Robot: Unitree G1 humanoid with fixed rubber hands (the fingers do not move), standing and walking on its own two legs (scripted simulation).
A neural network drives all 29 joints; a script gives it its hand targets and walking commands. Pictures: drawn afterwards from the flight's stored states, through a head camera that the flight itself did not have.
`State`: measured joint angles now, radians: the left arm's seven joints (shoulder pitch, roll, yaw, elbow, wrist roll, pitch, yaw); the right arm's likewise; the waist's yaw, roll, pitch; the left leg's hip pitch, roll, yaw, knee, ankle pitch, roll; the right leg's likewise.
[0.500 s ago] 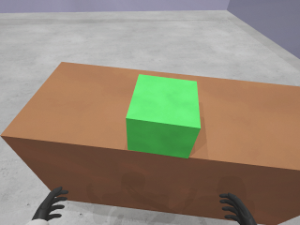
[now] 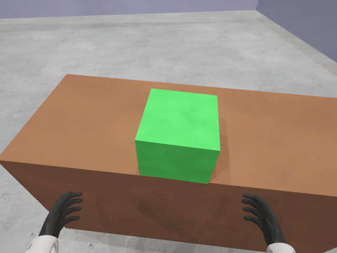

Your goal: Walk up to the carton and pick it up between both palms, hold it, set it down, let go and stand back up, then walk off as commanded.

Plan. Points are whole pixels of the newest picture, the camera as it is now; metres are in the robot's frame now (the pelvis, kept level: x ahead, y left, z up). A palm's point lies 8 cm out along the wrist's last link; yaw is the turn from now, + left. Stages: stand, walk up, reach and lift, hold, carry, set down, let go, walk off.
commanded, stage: reach and lift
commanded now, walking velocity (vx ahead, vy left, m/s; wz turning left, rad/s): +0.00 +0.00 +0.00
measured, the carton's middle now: (178, 134) +0.47 -0.04 -0.01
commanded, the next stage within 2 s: none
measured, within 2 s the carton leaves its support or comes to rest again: neither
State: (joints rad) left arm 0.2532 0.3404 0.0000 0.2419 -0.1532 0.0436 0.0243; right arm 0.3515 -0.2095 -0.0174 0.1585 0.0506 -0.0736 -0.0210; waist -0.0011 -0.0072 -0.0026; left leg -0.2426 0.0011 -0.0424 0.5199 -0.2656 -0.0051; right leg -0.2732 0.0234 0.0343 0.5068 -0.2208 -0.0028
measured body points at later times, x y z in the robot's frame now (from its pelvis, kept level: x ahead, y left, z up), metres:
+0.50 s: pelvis +0.01 +0.01 +0.00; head +0.02 +0.02 +0.45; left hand +0.23 +0.24 +0.01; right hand +0.22 -0.21 +0.03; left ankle +0.01 +0.13 -0.74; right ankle +0.03 -0.12 -0.74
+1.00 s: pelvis +0.02 +0.01 +0.00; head +0.03 +0.02 +0.45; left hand +0.33 +0.22 +0.07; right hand +0.30 -0.19 +0.06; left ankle +0.01 +0.13 -0.74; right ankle +0.03 -0.12 -0.74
